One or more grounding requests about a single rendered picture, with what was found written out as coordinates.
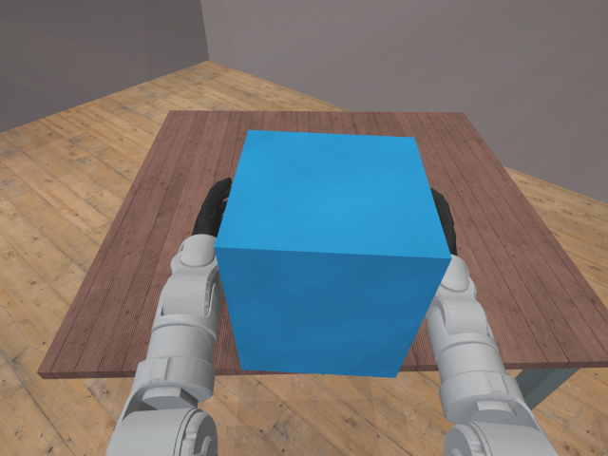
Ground carton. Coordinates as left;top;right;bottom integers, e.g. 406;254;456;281
214;130;452;378

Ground robot right hand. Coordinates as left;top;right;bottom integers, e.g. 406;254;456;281
430;188;457;256

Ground right robot forearm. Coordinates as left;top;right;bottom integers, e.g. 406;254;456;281
426;255;559;456

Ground table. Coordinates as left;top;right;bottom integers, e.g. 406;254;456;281
37;110;608;456

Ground robot left hand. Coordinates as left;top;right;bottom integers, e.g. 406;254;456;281
192;178;232;238

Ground right robot upper arm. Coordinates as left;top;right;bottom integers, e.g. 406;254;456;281
444;420;558;456

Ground left robot upper arm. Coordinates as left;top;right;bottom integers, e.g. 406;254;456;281
107;408;219;456

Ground left robot forearm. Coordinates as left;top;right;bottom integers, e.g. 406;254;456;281
105;234;223;456

